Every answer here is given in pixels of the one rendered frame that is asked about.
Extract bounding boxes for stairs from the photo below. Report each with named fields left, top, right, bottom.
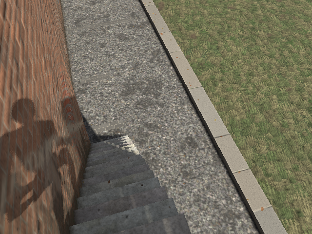
left=69, top=136, right=191, bottom=234

